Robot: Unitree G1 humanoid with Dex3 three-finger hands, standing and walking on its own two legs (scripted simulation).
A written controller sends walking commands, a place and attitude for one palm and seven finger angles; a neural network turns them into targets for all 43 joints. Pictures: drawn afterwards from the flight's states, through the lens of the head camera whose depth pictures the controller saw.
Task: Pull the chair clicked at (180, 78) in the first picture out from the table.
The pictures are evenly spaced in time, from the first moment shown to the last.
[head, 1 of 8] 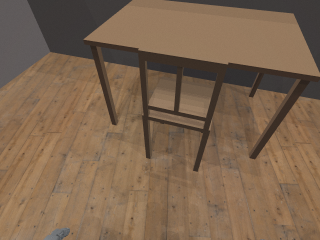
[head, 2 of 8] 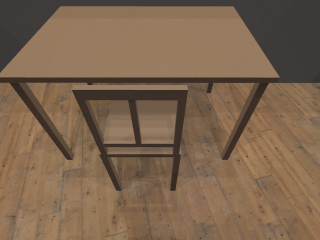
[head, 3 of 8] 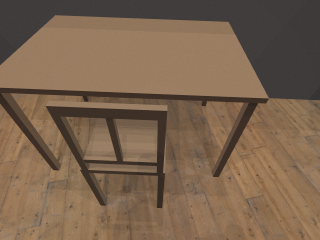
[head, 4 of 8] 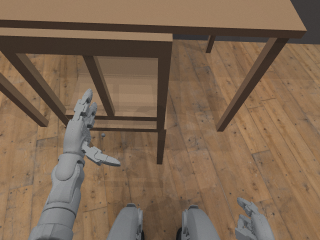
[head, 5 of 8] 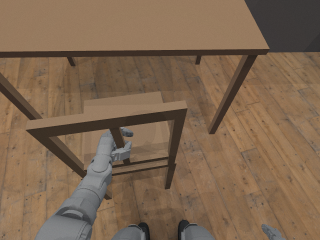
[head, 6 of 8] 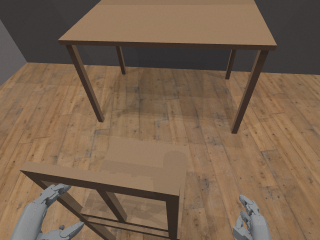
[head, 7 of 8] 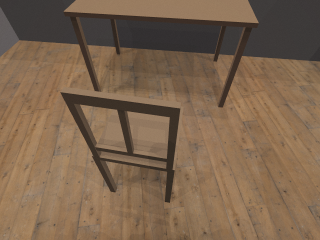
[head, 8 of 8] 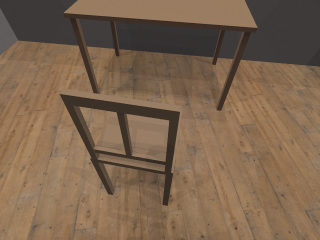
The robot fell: no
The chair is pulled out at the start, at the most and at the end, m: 0.00 0.64 0.63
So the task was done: yes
